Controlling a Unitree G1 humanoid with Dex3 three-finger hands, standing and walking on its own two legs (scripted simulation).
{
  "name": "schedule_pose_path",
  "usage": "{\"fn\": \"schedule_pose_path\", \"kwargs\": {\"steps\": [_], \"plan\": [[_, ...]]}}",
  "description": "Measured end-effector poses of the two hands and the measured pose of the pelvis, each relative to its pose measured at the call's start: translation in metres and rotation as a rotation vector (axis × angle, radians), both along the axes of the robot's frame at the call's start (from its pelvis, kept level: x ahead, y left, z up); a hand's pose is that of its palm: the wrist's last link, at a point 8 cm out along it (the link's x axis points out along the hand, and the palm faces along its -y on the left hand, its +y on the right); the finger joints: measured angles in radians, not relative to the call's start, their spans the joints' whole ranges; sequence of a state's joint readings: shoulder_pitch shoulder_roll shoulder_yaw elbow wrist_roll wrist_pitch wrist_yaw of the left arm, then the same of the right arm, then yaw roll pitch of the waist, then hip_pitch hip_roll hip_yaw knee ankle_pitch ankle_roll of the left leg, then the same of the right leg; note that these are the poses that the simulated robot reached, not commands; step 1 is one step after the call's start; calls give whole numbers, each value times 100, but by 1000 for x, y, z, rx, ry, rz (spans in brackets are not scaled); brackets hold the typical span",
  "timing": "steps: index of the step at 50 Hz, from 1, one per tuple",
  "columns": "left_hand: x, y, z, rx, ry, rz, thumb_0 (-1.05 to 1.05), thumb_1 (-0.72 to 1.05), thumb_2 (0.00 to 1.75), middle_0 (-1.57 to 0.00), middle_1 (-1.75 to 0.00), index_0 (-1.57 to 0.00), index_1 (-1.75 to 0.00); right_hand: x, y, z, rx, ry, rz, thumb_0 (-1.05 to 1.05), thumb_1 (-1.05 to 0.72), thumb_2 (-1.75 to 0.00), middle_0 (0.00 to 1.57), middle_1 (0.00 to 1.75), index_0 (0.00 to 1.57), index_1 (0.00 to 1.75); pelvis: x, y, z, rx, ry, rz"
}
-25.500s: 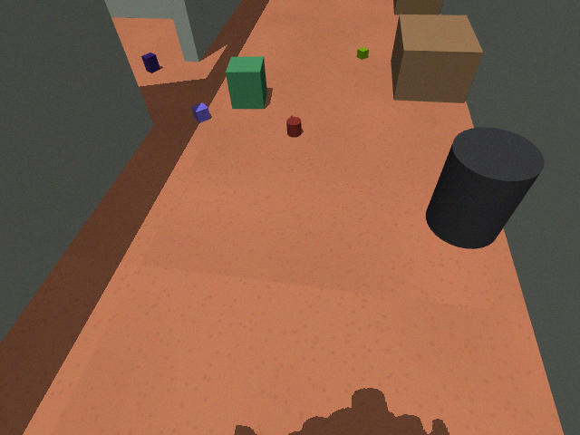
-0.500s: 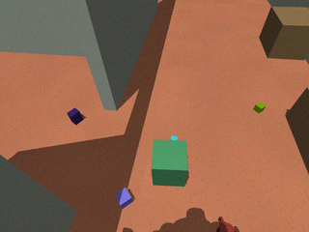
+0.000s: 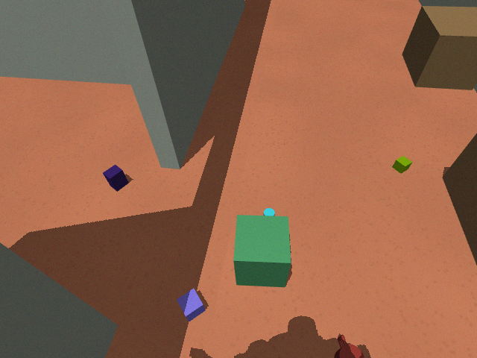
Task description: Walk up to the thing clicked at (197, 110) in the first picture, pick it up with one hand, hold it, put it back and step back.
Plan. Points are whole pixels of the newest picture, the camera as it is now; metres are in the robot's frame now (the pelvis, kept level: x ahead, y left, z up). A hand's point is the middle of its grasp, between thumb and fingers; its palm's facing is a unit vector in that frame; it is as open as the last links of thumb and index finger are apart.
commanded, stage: stand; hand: left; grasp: from above
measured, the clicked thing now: (191, 304) +0.42 +0.25 -0.74
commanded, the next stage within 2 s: rise first in 0.76 s
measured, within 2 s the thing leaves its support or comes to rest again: neither
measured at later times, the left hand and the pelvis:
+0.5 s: hand out of the picture +0.07 +0.26 -0.16, palm faces -0.02 -0.94 -0.35, open 7.4 cm; pelvis +0.00 +0.00 +0.00, yaw +0 degrees
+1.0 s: hand out of the picture +0.13 +0.25 -0.16, palm faces +0.05 -0.94 -0.34, open 7.8 cm; pelvis -0.01 +0.00 -0.01, yaw +0 degrees
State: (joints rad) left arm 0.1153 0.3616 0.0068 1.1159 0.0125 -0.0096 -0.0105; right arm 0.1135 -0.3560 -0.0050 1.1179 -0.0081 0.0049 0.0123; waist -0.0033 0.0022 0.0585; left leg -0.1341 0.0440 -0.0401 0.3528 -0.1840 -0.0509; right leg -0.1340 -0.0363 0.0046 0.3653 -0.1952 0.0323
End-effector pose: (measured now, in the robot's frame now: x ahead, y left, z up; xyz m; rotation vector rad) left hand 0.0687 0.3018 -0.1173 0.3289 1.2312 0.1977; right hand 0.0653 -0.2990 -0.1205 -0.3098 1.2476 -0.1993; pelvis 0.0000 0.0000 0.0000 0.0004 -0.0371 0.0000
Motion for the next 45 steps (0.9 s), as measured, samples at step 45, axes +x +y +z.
{"fn": "schedule_pose_path", "kwargs": {"steps": [45], "plan": [[7,1,1,2,-22,17,0,89,90,-20,-31,-20,-31,11,4,1,-1,-31,-1,1,-91,-90,20,30,20,30,5,1,-1,-1,9,3]]}}
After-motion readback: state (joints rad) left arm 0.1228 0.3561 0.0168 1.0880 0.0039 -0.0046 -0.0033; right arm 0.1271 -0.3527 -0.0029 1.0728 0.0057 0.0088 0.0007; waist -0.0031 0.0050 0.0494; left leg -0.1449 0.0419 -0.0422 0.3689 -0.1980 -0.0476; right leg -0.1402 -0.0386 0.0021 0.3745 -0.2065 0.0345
